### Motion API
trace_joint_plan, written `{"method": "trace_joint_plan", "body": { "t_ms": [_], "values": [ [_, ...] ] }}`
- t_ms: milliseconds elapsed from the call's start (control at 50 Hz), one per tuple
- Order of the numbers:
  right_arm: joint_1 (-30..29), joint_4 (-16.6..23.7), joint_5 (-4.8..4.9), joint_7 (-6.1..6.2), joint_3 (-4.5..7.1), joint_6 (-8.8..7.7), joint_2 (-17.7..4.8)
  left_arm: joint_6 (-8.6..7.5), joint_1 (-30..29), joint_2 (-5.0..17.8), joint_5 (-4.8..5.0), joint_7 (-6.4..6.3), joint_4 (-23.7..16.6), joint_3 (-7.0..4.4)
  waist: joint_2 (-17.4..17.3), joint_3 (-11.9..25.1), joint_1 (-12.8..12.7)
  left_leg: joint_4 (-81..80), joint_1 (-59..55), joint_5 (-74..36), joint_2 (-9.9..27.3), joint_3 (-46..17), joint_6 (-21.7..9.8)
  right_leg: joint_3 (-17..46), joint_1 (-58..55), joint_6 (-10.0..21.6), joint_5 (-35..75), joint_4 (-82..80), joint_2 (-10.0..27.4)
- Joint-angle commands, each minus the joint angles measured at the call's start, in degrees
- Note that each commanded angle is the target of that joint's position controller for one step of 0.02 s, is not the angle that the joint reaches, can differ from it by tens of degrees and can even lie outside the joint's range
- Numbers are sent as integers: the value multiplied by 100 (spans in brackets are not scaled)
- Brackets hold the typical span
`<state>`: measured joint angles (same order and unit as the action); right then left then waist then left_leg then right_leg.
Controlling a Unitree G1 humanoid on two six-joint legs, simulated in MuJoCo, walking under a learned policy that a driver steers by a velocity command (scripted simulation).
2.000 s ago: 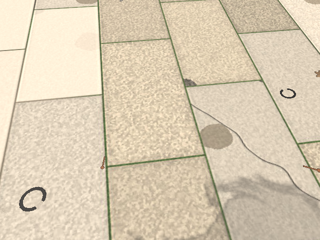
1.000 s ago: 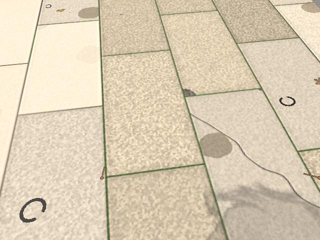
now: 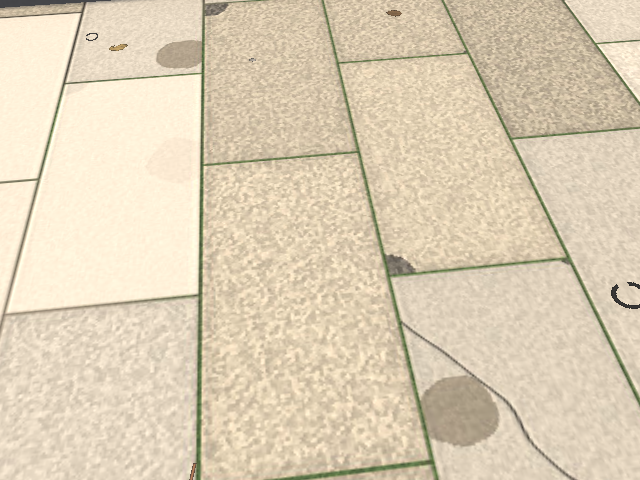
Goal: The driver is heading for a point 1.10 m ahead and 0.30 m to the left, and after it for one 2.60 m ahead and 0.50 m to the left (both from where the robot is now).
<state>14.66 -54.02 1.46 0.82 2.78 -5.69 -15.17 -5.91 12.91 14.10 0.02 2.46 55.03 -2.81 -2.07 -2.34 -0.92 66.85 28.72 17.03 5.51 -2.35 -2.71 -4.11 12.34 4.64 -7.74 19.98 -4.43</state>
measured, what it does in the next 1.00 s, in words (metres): walks ahead: left foot, then right foot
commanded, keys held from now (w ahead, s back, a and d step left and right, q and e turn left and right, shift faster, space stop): w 0.88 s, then w+q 0.12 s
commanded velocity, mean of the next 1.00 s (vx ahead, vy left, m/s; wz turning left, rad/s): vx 0.50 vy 0.00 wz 0.02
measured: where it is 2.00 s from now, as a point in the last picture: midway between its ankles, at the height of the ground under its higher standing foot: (293, 248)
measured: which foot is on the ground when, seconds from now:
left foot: up 0.00-0.32, down 0.34-0.94, up 0.96-1.00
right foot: down 0.00-0.36, up 0.38-0.90, down 0.92-1.00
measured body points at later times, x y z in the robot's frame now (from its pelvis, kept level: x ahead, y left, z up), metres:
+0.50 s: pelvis +0.29 +0.07 +0.00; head +0.32 +0.08 +0.45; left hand +0.34 +0.34 -0.15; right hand +0.40 -0.19 -0.12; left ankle +0.35 +0.15 -0.74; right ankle +0.20 -0.08 -0.65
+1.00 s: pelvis +0.57 +0.01 -0.01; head +0.60 +0.00 +0.43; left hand +0.74 +0.27 -0.12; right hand +0.56 -0.26 -0.16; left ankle +0.41 +0.15 -0.66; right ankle +0.66 -0.08 -0.74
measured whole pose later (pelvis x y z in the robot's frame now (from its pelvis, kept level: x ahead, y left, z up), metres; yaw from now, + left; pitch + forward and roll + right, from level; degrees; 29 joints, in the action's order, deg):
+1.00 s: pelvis +0.57 +0.01 -0.01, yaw +1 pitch +2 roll +1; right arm 21.0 -57.1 1.8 0.2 2.8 -4.3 -14.9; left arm -6.0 3.7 14.1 0.3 1.6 49.9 -3.1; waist -1.1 -2.1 1.9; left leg 59.9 13.6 26.9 0.0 -3.1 -2.0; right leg -3.8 24.5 3.3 -8.8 31.3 0.2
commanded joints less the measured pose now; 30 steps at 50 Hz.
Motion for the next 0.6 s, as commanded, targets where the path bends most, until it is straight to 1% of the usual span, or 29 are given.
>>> {"method": "trace_joint_plan", "body": {
  "t_ms": [20,40,80,140,200,240,280,300,320,340,360,380,400,420,440,460,480,500,520,540,580,600],
  "values": [
    [383,235,-57,34,99,91,-266,-131,-115,610,-3,-65,-207,-81,499,-4,270,-417,506,-452,424,-155,126,1454,52,1010,521,-1453,1628],
    [81,357,-89,39,108,97,-304,-122,-1,697,-7,-114,-168,-98,440,-103,209,-752,767,-730,454,-137,201,1401,6,1024,552,-1515,1631],
    [-419,536,-119,14,103,75,-301,-80,215,774,0,-194,-114,-106,393,-181,76,-1560,1031,-1418,423,-79,273,1213,-166,938,696,-1545,1550],
    [-1111,726,-102,-61,35,15,-180,-37,545,868,50,-249,-36,-109,402,-219,-155,-2788,729,-2279,167,177,271,834,-273,739,855,-1533,1356],
    [-1650,905,-44,-150,-10,-4,-187,20,964,917,106,-261,129,-119,398,-294,-350,-3353,720,-2377,19,240,251,808,-784,716,813,-1396,1511],
    [-1895,1054,-25,-225,-14,-30,-247,95,1132,931,118,-275,221,-137,411,-334,-362,-3599,897,-2099,-19,176,145,864,-1318,675,993,-1162,1737],
    [-1874,1132,-19,-291,17,-59,-378,168,1118,1000,118,-296,242,-176,486,-235,-229,-3769,773,-1658,-92,178,-5,910,-1733,576,1462,-844,1920],
    [-1672,1105,-15,-305,59,-70,-484,199,1031,1053,112,-301,217,-196,575,-88,-79,-3815,412,-1430,-200,258,-88,884,-1824,510,2065,-583,1934],
    [-1210,997,-19,-300,140,-76,-641,234,898,1093,97,-301,177,-205,659,219,209,-3882,-303,-1311,-390,425,-204,769,-1804,422,3027,-20,1832],
    [-250,699,-21,-265,287,-69,-897,268,835,977,57,-299,130,-157,596,803,652,-3925,-1591,-1406,-507,514,-383,550,-1476,269,3485,1077,1523],
    [842,473,-96,-208,409,-49,-1330,264,915,767,-51,-304,-24,-51,20,1694,972,-3740,-3414,-1471,495,-622,-756,296,-273,80,2035,2880,1158],
    [1166,309,-123,-253,471,-14,-1639,136,1673,-65,-13,-228,3,173,-1532,2390,542,-4448,-5259,-165,1704,-3406,-1641,376,2043,-280,-1936,4798,41],
    [1059,372,-105,-265,298,-28,-1035,0,1326,552,125,-210,54,47,-924,2199,733,-4925,-5108,365,1607,-3832,-1438,1179,2659,-160,-2508,5475,272],
    [523,471,-100,-251,224,-53,-827,-91,775,897,271,-194,-135,-52,-667,1349,633,-5028,-4350,44,1452,-2962,-1192,1094,2995,-59,-2024,5548,561],
    [28,582,-125,-251,182,-67,-725,-119,477,885,264,-235,-196,-53,-186,892,446,-5176,-3498,-690,1252,-2270,-1093,919,2791,-68,-1469,5310,873],
    [-232,610,-166,-270,151,-82,-596,-98,327,833,169,-269,-207,-89,-7,567,299,-5347,-2828,-1253,1055,-1775,-1051,867,2576,-108,-1138,4980,1052],
    [-322,593,-215,-282,116,-106,-486,-28,431,735,129,-274,-188,-104,-131,527,115,-5505,-2447,-1520,887,-1431,-986,907,2206,-122,-906,4756,1213],
    [-318,555,-208,-298,107,-113,-430,46,524,594,119,-274,-155,-96,-178,491,37,-5659,-2250,-1616,780,-1228,-1001,881,2022,-159,-807,4592,1244],
    [-247,502,-184,-295,112,-126,-457,107,562,493,114,-278,-140,-89,-176,432,-9,-5768,-2111,-1756,734,-1042,-1043,828,1986,-204,-755,4441,1267],
    [-163,447,-173,-275,129,-136,-531,153,483,462,100,-286,-173,-92,-156,337,-29,-5863,-2018,-1868,721,-903,-1077,796,2078,-254,-642,4258,1299],
    [27,352,-172,-205,169,-122,-682,193,59,492,51,-301,-334,-109,-76,143,37,-6019,-2051,-1969,726,-733,-1117,770,2497,-371,-169,3717,1341],
    [128,308,-168,-169,175,-99,-707,190,-165,498,31,-300,-412,-118,-55,81,90,-6063,-2124,-1976,711,-660,-1098,760,2675,-419,118,3399,1341]
  ]
}}
Keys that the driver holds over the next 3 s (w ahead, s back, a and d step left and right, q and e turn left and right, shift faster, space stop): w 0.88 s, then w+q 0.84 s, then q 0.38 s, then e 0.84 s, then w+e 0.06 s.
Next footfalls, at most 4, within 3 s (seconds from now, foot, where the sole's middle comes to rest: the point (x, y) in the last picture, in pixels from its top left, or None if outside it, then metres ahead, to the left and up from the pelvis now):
0.34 left None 0.39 0.15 -0.78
0.92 right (382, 386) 0.70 -0.09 -0.78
1.48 left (271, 288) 0.96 0.18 -0.78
1.94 right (300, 196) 1.29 0.12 -0.78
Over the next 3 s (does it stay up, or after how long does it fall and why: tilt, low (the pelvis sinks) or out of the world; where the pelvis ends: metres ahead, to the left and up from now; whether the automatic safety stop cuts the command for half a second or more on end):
stays up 1.16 0.15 0.00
